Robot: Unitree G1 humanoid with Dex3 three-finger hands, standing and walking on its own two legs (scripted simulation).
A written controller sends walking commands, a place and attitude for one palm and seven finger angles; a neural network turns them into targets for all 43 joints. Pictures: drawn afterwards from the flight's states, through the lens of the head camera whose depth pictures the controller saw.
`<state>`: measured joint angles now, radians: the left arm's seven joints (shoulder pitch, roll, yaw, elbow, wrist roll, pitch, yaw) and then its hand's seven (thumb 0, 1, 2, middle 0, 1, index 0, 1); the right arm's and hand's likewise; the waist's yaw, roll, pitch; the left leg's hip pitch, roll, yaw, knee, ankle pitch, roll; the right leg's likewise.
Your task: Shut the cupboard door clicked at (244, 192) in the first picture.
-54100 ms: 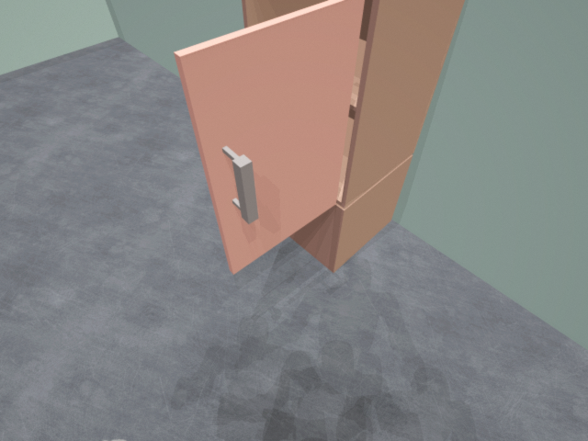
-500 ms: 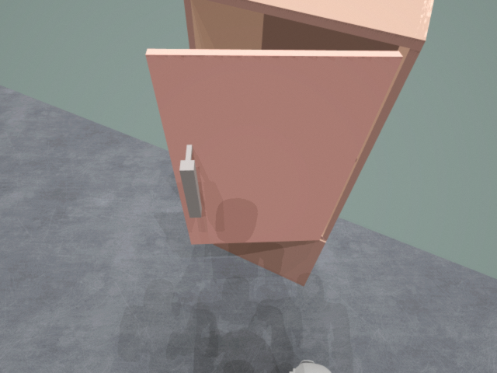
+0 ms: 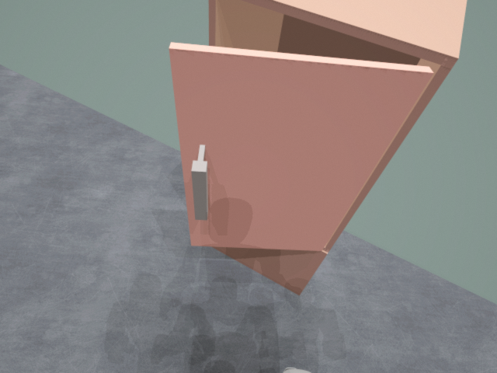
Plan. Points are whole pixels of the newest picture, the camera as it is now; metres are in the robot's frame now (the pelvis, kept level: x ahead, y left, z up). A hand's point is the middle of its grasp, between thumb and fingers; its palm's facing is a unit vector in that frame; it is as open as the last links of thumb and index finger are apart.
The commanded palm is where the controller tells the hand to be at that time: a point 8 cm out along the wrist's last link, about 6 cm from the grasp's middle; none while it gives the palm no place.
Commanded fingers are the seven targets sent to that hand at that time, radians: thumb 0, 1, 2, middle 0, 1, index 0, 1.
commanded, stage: come to a stop and stand still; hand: left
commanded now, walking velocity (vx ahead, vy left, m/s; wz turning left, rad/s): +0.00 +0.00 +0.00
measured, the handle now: (201, 183) +0.45 +0.13 -0.01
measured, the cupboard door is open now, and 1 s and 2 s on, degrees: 29 29 29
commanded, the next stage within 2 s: look again from close up in 1.20 s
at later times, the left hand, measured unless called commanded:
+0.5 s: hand out of the picture -0.01 +0.20 -0.17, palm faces +0.00 -0.97 -0.24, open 7.4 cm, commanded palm none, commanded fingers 0.00 0.90 0.90 -0.20 -0.30 -0.20 -0.30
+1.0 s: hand out of the picture -0.07 +0.26 -0.17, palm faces -0.03 -0.96 -0.29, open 7.4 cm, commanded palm none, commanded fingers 0.00 0.90 0.90 -0.20 -0.30 -0.20 -0.30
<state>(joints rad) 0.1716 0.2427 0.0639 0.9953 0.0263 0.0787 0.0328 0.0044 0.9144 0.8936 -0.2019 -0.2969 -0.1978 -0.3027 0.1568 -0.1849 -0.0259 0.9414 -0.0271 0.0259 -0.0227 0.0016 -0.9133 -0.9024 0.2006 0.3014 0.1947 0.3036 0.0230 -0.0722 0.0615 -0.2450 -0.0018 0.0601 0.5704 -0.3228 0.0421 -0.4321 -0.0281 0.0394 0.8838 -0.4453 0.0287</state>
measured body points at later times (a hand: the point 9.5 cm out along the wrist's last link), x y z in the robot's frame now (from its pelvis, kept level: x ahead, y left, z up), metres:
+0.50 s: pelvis -0.06 +0.00 +0.00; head -0.07 +0.01 +0.45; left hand -0.01 +0.25 -0.15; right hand +0.01 -0.26 -0.13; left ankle -0.01 +0.09 -0.73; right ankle -0.05 -0.12 -0.73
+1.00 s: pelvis -0.09 +0.03 +0.01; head -0.11 +0.04 +0.46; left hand -0.07 +0.31 -0.14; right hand -0.04 -0.26 -0.12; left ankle -0.01 +0.09 -0.73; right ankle -0.06 -0.12 -0.73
